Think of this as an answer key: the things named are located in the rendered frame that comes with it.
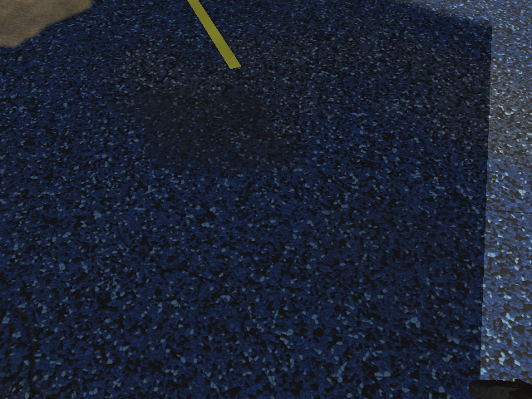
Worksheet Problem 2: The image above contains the right robot hand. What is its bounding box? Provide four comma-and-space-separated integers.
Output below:
469, 379, 532, 399

